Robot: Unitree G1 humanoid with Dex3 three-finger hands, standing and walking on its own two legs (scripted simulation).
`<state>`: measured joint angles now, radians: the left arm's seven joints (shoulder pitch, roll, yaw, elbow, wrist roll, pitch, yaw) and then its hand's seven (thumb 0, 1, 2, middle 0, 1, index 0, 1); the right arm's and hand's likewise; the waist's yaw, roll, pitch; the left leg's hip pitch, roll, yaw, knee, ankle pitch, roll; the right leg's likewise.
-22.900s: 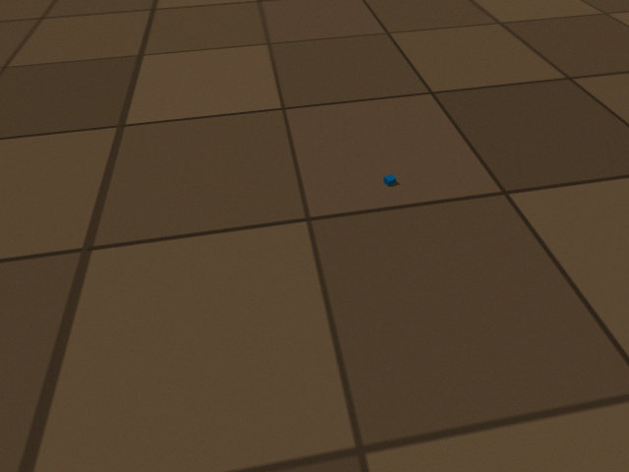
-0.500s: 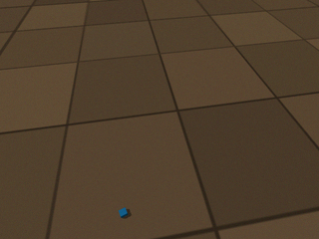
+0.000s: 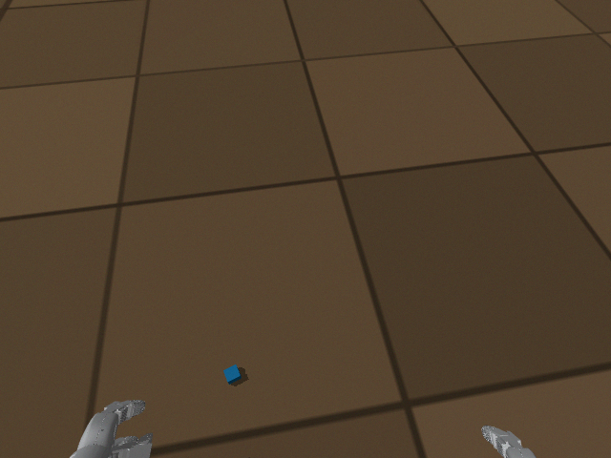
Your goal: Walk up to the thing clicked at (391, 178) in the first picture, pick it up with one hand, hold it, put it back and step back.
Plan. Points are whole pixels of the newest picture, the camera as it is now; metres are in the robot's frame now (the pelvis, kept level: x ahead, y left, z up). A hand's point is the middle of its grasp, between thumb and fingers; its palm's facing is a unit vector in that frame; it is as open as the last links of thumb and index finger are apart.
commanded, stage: rise first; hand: left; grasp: from above
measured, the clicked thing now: (232, 374) +0.40 +0.24 -0.75
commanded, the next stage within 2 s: none
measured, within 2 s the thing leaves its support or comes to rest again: neither
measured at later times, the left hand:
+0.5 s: hand out of the picture +0.14 +0.27 -0.22, palm faces -0.16 -0.85 -0.50, open 11.8 cm
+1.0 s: hand (164, 435) +0.19 +0.30 -0.38, palm faces -0.39 -0.51 -0.77, open 11.2 cm
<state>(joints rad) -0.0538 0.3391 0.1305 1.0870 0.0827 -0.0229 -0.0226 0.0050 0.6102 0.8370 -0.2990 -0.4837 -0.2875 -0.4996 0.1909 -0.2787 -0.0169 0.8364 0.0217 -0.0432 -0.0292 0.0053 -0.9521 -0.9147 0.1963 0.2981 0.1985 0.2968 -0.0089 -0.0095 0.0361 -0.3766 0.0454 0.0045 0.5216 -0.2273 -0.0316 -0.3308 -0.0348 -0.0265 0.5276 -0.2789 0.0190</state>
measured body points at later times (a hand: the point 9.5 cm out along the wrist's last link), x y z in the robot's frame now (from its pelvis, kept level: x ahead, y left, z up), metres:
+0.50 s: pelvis +0.00 +0.01 -0.07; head +0.09 +0.02 +0.36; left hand +0.14 +0.31 -0.19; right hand +0.15 -0.25 -0.17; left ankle +0.02 +0.14 -0.73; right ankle -0.01 -0.13 -0.73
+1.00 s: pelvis -0.04 +0.01 -0.22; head +0.13 +0.02 +0.19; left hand +0.21 +0.32 -0.33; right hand +0.16 -0.26 -0.33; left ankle +0.02 +0.14 -0.73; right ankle -0.01 -0.13 -0.73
